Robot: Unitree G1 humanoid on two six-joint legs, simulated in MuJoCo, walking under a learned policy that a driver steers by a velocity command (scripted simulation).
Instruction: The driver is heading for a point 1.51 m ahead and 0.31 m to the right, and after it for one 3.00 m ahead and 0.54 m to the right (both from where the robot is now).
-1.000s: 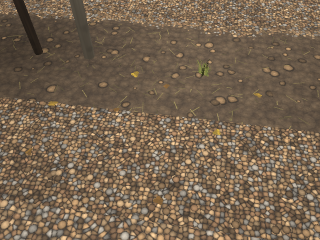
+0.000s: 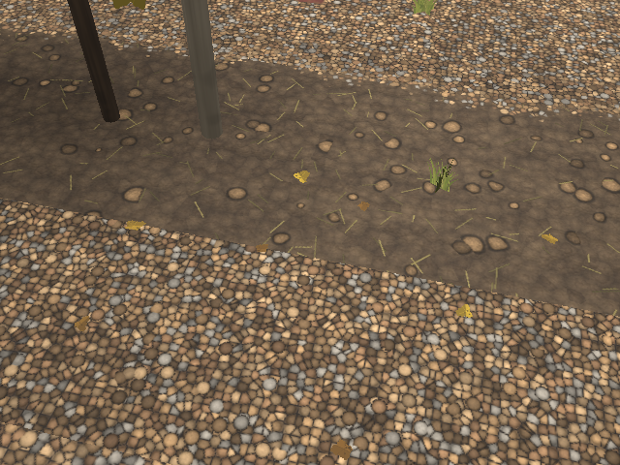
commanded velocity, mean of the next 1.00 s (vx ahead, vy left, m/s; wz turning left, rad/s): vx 0.48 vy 0.00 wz -0.38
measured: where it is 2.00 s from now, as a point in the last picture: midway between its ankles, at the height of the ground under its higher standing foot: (416, 304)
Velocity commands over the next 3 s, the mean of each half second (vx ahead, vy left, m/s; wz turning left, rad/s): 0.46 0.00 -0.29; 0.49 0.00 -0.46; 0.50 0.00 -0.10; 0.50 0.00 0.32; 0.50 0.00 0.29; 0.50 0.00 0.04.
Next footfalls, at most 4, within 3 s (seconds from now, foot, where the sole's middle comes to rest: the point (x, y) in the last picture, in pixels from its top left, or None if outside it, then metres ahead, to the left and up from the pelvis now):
0.46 right None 0.31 -0.09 -0.77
0.86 left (293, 437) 0.63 0.10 -0.95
1.30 right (425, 378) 0.81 -0.24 -0.95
1.86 left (389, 267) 1.18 -0.15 -0.95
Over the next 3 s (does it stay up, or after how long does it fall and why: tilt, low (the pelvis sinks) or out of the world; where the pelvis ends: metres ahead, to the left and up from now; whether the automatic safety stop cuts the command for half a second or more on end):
stays up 1.61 -0.27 -0.18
